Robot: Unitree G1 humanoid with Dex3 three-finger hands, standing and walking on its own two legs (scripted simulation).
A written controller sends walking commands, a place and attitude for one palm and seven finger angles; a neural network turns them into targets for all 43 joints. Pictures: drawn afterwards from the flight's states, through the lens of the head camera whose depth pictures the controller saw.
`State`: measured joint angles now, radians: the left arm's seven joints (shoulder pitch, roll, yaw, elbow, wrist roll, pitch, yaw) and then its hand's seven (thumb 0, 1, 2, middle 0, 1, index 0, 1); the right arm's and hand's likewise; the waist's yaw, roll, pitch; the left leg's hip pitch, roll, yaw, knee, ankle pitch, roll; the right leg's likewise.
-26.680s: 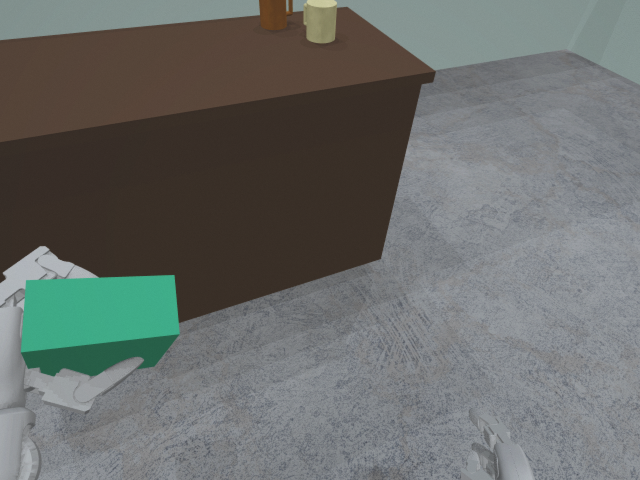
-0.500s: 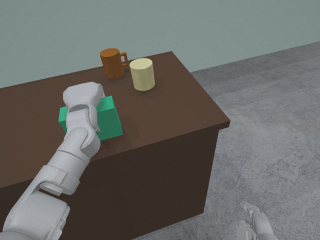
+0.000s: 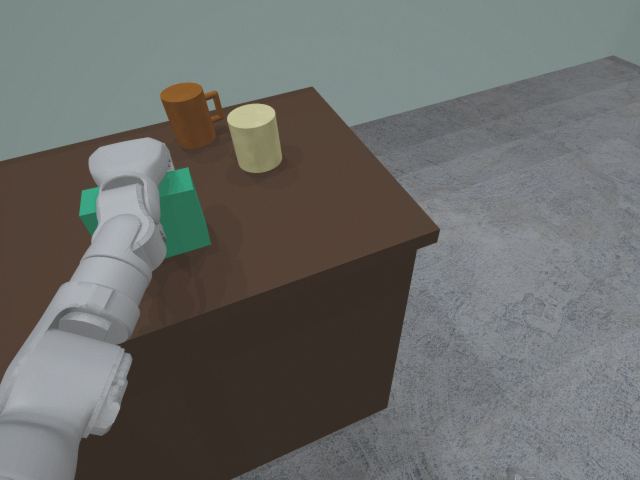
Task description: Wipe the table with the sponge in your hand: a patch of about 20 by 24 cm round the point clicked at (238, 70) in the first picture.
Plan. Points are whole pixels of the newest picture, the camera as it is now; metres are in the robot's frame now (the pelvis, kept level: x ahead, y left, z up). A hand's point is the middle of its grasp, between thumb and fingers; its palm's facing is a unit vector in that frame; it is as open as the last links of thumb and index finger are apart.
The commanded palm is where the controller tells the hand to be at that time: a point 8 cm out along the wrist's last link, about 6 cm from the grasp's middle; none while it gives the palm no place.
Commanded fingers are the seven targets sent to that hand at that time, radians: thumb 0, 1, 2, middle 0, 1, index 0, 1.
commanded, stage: wipe forward along the third lane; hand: left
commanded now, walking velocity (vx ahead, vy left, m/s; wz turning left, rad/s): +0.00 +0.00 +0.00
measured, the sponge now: (155, 229) +0.42 +0.25 +0.10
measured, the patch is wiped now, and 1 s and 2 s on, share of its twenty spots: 0.55 0.90 0.90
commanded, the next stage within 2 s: wipe back along the third lane in 0.68 s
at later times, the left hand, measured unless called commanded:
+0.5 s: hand (140, 180) +0.47 +0.27 +0.15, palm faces -0.07 +0.00 -1.00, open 9.8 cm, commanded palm +0.46 +0.27 +0.18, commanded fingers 0.00 0.10 1.30 -1.20 -1.60 -1.20 -1.60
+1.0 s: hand (135, 172) +0.49 +0.29 +0.15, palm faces -0.03 +0.02 -1.00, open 9.9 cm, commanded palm +0.46 +0.27 +0.17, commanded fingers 0.00 0.10 1.30 -1.20 -1.60 -1.20 -1.60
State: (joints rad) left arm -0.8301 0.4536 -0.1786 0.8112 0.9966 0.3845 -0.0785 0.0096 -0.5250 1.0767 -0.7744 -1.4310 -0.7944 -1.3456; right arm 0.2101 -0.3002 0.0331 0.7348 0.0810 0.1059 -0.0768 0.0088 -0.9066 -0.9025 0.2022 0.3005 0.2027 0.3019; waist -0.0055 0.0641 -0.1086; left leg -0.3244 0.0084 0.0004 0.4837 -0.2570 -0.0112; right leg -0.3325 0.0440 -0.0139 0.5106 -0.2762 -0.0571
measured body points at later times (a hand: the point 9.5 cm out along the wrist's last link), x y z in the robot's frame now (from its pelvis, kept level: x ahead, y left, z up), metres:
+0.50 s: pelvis +0.01 +0.02 +0.00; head +0.04 +0.00 +0.45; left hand +0.47 +0.27 +0.21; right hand +0.11 -0.25 -0.13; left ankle -0.01 +0.13 -0.74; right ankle -0.01 -0.08 -0.74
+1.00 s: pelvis +0.03 +0.04 +0.00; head +0.06 +0.02 +0.45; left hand +0.49 +0.28 +0.20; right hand +0.07 -0.23 -0.14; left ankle -0.01 +0.13 -0.74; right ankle -0.01 -0.08 -0.74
